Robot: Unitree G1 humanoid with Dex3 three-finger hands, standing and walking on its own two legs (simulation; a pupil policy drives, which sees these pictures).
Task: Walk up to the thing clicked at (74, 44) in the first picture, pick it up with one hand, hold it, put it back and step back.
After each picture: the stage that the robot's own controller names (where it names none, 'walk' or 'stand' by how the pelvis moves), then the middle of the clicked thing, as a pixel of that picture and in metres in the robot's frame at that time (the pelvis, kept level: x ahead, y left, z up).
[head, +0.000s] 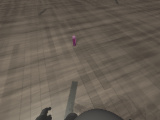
stand; (74, 40) +1.63 +0.40 -0.65
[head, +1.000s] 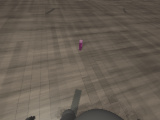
walk; (80, 45) +1.53 +0.16 -0.63
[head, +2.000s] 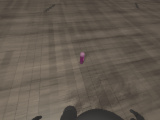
walk; (81, 58) +1.00 +0.11 -0.64
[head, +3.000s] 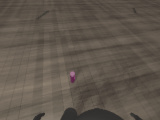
walk; (72, 77) +0.63 +0.20 -0.64
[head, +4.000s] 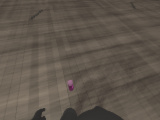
stand; (70, 85) +0.47 +0.20 -0.64
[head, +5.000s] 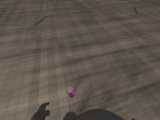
stand; (70, 92) +0.42 +0.22 -0.63
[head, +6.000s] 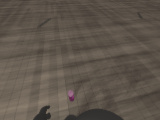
stand; (71, 96) +0.39 +0.20 -0.65
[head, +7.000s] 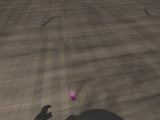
stand; (73, 95) +0.38 +0.20 -0.66
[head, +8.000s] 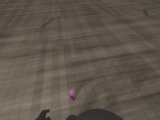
stand; (72, 95) +0.39 +0.21 -0.66
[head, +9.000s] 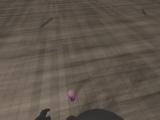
stand; (71, 96) +0.38 +0.22 -0.66
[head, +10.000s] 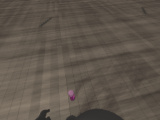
go down; (71, 95) +0.38 +0.22 -0.66
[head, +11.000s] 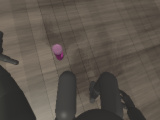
go down; (58, 53) +0.47 +0.22 -0.28
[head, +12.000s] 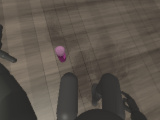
approach; (61, 55) +0.48 +0.21 -0.27
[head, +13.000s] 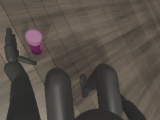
close in; (35, 45) +0.47 +0.25 -0.17
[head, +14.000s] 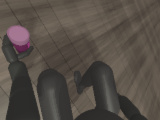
close; (21, 43) +0.46 +0.27 -0.17
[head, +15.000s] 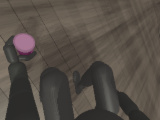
lift; (25, 48) +0.43 +0.26 -0.18
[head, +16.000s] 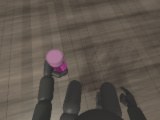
lift; (59, 65) +0.34 +0.20 +0.01
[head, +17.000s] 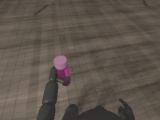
hold; (63, 72) +0.32 +0.18 +0.03
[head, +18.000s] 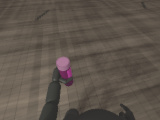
hold; (66, 73) +0.32 +0.17 +0.04
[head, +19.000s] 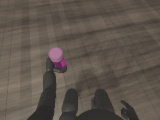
crouch; (59, 62) +0.39 +0.20 -0.02
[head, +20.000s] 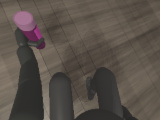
lower; (34, 35) +0.53 +0.26 -0.05
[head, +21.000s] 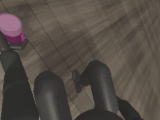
lower; (15, 36) +0.50 +0.27 -0.16
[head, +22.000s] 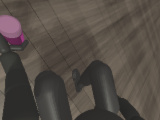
lower; (15, 37) +0.48 +0.27 -0.18
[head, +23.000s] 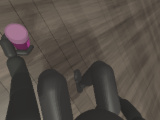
lower; (21, 42) +0.46 +0.27 -0.18
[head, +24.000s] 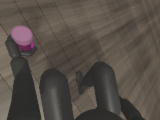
lower; (26, 44) +0.45 +0.26 -0.17
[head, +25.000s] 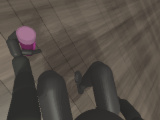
open; (28, 44) +0.47 +0.24 -0.18
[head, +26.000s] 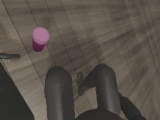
stand; (39, 42) +0.46 +0.24 -0.19
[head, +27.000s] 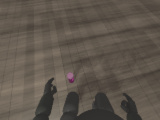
stand; (70, 78) +0.42 +0.18 -0.50
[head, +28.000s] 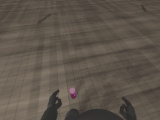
stand; (73, 93) +0.39 +0.18 -0.60
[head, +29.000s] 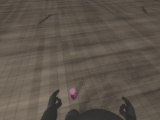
stand; (73, 94) +0.39 +0.18 -0.60
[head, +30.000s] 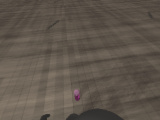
stand; (77, 95) +0.42 +0.17 -0.65
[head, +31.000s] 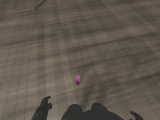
walk; (77, 80) +0.47 +0.12 -0.64
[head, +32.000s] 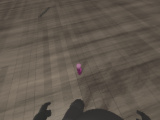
walk; (79, 69) +0.71 +0.21 -0.64
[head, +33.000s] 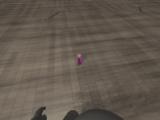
stand; (79, 59) +1.04 +0.20 -0.64
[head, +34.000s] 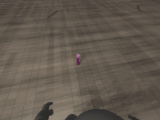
stand; (78, 59) +1.04 +0.21 -0.66
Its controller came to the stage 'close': yes
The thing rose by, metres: 0.70
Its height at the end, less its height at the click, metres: +0.00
